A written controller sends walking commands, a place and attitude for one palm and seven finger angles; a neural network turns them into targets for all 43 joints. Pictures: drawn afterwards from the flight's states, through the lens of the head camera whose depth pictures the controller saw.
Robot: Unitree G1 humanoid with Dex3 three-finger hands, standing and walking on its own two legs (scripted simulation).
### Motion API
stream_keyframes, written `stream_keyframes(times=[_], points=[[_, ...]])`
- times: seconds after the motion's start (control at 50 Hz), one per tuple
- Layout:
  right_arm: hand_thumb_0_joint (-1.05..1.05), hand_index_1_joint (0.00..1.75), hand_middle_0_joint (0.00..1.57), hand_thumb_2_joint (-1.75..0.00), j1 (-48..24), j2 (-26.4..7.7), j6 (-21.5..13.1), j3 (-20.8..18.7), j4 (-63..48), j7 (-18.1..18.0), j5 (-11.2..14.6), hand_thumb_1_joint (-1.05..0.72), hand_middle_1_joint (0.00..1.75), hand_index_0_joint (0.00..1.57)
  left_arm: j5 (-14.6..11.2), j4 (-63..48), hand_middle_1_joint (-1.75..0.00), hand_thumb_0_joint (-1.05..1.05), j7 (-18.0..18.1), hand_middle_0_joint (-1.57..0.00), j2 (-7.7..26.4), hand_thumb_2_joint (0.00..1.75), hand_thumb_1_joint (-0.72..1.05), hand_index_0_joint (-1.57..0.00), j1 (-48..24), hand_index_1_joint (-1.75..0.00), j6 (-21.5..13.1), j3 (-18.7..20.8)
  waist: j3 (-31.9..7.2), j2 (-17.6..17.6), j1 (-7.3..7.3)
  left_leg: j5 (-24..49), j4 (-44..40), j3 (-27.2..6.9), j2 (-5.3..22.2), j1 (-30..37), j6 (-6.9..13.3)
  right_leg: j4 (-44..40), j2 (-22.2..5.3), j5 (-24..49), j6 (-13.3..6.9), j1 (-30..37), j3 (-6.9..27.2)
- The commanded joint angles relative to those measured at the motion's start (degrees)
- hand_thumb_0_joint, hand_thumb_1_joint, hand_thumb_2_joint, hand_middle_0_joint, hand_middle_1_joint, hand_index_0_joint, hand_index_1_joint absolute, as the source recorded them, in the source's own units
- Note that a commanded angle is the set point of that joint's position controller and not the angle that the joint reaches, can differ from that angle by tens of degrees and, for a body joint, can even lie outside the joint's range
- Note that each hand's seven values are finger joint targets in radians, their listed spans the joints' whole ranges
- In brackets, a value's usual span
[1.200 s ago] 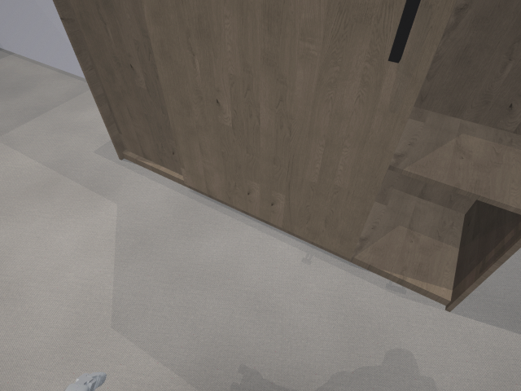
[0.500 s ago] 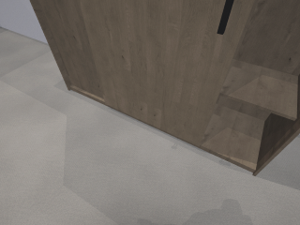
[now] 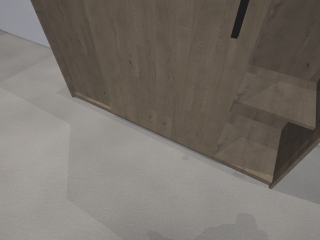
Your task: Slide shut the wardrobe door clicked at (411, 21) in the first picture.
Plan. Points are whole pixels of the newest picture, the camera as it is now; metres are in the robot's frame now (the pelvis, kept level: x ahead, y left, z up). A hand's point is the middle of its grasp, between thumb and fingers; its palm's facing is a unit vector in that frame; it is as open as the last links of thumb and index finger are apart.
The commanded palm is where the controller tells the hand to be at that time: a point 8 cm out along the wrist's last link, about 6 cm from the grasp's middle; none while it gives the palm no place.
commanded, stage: look at it before walking up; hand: left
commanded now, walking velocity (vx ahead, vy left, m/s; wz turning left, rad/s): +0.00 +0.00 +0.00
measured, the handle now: (244, 4) +0.81 -0.25 +0.26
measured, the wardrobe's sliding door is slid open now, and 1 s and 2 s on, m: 0.41 0.41 0.41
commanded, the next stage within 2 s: turn to face it in 0.24 s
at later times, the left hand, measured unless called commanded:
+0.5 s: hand out of the picture +0.07 +0.24 -0.16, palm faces -0.05 -0.94 -0.34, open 7.4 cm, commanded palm none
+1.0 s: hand out of the picture +0.05 +0.15 -0.16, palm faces -0.22 -0.94 -0.26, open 7.4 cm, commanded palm none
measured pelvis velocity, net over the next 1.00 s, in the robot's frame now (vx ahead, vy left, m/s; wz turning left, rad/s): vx -0.03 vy -0.03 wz -0.29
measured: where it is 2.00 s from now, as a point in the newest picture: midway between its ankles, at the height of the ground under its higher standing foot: outside the picture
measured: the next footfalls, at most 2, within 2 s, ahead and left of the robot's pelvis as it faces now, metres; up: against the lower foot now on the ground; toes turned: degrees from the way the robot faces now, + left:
left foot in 1.30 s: +0.04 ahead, +0.11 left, +0.00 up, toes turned -22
right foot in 1.80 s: -0.01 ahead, -0.14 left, +0.00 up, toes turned -35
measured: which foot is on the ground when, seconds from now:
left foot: down 0.00-0.76, up 0.78-1.00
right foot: down 0.00-1.00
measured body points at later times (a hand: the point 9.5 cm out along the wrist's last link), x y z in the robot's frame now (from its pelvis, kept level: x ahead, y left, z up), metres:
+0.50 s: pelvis +0.00 +0.00 +0.00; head +0.00 +0.00 +0.45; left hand +0.07 +0.29 -0.13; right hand +0.07 -0.29 -0.14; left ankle +0.00 +0.12 -0.75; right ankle +0.01 -0.12 -0.75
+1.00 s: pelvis -0.03 -0.03 -0.01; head -0.01 -0.07 +0.44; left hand +0.06 +0.19 -0.14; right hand -0.03 -0.30 -0.16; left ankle -0.01 +0.13 -0.66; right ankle -0.02 -0.11 -0.75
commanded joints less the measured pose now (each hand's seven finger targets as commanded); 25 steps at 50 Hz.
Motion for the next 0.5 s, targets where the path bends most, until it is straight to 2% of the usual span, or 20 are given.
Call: stream_keyframes(times=[0.0, 0.08, 0.16, 0.32, 0.36, 0.42, 0.48], points=[[0.0, 0.3, 0.2, -0.9, -2.67, -11.68, -1.27, -2.21, -3.59, -0.86, 0.18, -0.9, 0.3, 0.2, -0.3, -3.99, -0.3, 0.0, 0.6, -0.2, 12.13, 0.9, 0.9, -0.2, -2.19, -0.3, -1.17, 2.82, -3.83, -0.65, 0.03, 7.45, -3.06, -5.58, 6.78, 0.59, 1.72, -3.94, -6.64, 8.02, -2.02, 1.06, 5.7], [0.0, 0.3, 0.2, -0.9, -2.75, -11.72, -1.25, -2.16, -3.59, -0.93, 0.23, -0.9, 0.3, 0.2, -0.31, -3.84, -0.3, 0.0, 0.63, -0.2, 12.16, 0.9, 0.9, -0.2, -1.92, -0.3, -1.21, 2.84, -3.93, -0.9, 0.15, 9.03, -2.97, -5.56, 6.92, 1.13, 1.75, -3.9, -6.6, 9.92, -2.05, 1.53, 5.58], [0.0, 0.3, 0.2, -0.9, -3.04, -11.85, -1.22, -2.11, -3.42, -0.95, 0.19, -0.9, 0.3, 0.2, -0.35, -3.61, -0.3, 0.0, 0.61, -0.2, 12.09, 0.9, 0.9, -0.2, -1.87, -0.3, -1.11, 2.74, -2.91, -0.08, 0.18, 7.88, -3.67, -5.51, 6.87, 1.11, 1.65, -4.41, -6.53, 8.76, -1.93, 1.06, 5.68], [0.0, 0.3, 0.2, -0.9, -2.91, -11.74, -1.15, -2.07, -3.25, -0.92, 0.22, -0.9, 0.3, 0.2, -0.29, -3.28, -0.3, 0.0, 0.55, -0.2, 12.18, 0.9, 0.9, -0.2, -1.84, -0.3, -1.08, 2.74, -1.95, -0.57, 0.21, 5.98, -4.29, -5.58, 6.79, 0.71, 1.59, -5.29, -6.44, 6.43, -1.81, 0.51, 5.79], [0.0, 0.3, 0.2, -0.9, -2.41, -11.81, -1.15, -2.27, -3.34, -1.09, 0.12, -0.9, 0.3, 0.2, -0.24, -3.77, -0.3, 0.0, 0.43, -0.2, 12.13, 0.9, 0.9, -0.2, -1.88, -0.3, -0.79, 2.95, -1.72, -0.71, 0.05, 5.87, -3.49, -4.67, 7.12, 1.43, 1.47, -4.82, -6.1, 7.64, -2.11, -0.67, 6.66], [0.0, 0.3, 0.2, -0.9, 1.42, -4.9, 0.06, -1.46, -3.53, -1.4, 0.05, -0.9, 0.3, 0.2, -0.29, -3.88, -0.3, 0.0, 0.72, -0.2, 6.22, 0.9, 0.9, -0.2, 1.64, -0.3, 0.98, 2.21, -1.86, -1.53, -0.21, 6.11, 0.37, -1.57, 7.34, 1.3, 0.33, -1.63, -6.06, 11.98, -1.58, -3.16, 7.91], [0.0, 0.3, 0.2, -0.9, 2.75, -5.51, 0.87, -2.51, -5.56, -1.75, 0.03, -0.9, 0.3, 0.2, -0.05, -5.99, -0.3, 0.0, 0.55, -0.2, 6.34, 0.9, 0.9, -0.2, 2.58, -0.3, 1.99, 2.91, -2.1, -0.83, -0.49, 4.69, 2.32, -0.73, 8.47, 1.28, 0.55, 2.05, -4.86, 12.65, -1.74, -6.54, 8.88]])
